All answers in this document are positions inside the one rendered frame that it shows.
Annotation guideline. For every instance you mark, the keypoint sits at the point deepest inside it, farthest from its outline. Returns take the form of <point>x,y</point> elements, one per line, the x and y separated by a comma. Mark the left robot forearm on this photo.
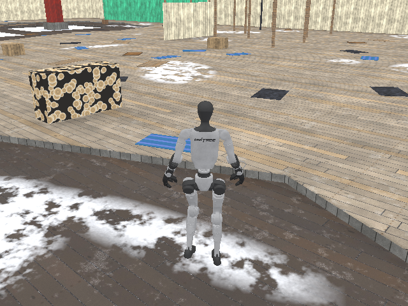
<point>171,167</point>

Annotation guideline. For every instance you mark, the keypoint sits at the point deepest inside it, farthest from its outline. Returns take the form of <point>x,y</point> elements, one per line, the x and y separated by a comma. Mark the robot right upper arm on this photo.
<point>228,145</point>

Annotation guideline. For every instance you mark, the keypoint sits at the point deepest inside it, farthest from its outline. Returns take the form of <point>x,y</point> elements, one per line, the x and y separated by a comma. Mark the robot left hand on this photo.
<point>171,179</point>

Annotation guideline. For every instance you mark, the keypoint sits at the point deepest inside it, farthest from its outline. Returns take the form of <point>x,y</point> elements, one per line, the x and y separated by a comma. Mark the robot right thigh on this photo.
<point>218,191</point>

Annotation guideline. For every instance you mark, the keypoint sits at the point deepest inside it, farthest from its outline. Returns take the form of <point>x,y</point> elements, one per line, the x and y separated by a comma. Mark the robot left upper arm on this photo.
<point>180,145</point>

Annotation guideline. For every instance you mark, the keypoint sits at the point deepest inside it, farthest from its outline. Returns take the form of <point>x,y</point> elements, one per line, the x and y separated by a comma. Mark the right robot foot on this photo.
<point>217,260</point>

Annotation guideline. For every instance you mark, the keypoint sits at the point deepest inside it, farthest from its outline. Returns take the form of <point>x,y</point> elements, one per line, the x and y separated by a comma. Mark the right robot forearm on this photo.
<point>236,166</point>

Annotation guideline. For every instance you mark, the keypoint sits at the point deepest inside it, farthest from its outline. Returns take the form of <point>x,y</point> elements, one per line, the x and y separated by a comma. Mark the robot right hand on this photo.
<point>235,176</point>

